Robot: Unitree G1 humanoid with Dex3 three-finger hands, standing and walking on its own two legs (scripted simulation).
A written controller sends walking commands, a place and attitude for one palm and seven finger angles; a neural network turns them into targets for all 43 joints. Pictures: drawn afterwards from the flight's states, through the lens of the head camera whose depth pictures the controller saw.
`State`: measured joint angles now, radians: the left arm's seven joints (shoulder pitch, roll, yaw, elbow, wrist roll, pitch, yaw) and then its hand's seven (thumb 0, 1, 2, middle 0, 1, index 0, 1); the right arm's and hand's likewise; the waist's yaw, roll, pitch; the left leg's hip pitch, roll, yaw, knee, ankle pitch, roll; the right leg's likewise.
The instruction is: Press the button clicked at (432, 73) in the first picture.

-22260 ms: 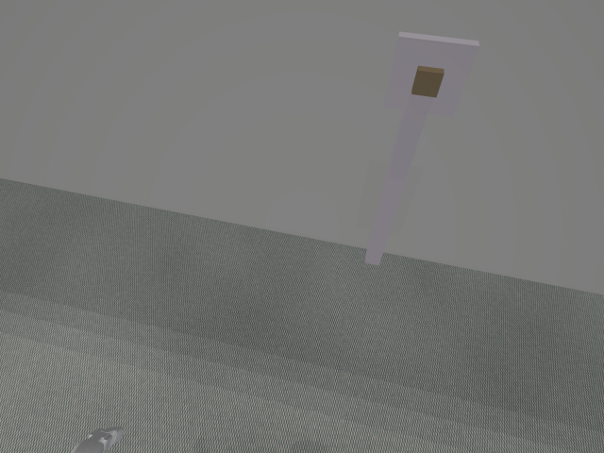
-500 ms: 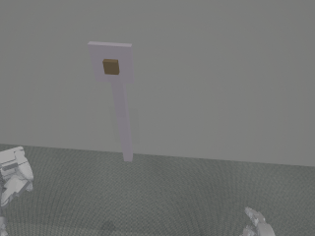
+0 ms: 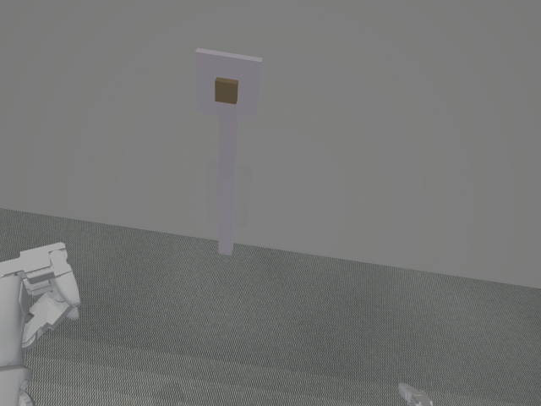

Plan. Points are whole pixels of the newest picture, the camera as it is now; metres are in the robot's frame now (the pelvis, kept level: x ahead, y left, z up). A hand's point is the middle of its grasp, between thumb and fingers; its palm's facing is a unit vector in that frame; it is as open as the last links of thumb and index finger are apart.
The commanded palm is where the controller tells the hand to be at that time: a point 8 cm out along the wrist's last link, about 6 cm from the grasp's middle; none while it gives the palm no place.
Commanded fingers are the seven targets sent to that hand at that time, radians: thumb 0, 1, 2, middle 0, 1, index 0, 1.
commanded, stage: stop stepping back and stand still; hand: left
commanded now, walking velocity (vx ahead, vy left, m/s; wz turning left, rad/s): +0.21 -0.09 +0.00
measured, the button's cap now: (226, 90) +0.90 +0.21 +0.05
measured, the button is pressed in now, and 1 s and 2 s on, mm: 0 0 0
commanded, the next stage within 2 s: let the arm hang, fingers relaxed in 0.86 s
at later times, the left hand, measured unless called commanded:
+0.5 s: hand (91, 283) +0.19 +0.22 +0.16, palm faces +0.31 -0.85 -0.43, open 3.1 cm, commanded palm +0.13 +0.27 +0.18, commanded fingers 0.00 0.90 0.90 -1.30 -1.50 -1.30 -1.50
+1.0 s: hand (109, 284) +0.21 +0.22 +0.14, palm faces +0.23 -0.83 -0.51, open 3.1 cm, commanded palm none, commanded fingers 0.00 0.90 0.90 -1.19 -1.38 -1.19 -1.38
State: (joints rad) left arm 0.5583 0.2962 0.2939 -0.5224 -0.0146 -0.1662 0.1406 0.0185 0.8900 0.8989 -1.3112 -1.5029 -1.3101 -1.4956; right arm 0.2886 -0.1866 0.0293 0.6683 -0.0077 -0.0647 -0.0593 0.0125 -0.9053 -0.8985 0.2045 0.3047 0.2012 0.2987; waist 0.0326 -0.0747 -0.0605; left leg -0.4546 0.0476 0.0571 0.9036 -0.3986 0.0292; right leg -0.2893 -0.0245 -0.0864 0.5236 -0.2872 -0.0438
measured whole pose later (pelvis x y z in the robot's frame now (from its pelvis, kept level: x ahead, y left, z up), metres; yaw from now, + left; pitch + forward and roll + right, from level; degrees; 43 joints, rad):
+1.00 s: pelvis +0.00 -0.01 +0.00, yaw -3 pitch +1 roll -1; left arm 0.59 0.41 0.30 -0.44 -0.01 -0.21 0.09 0.01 0.89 0.90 -1.31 -1.50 -1.31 -1.49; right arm 0.20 -0.23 0.00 0.65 0.01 -0.09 -0.02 0.01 -0.91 -0.90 0.20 0.30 0.20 0.30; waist 0.01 0.03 -0.02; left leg -0.32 0.03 0.04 0.54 -0.23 0.00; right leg -0.18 0.02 -0.09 0.49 -0.32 -0.03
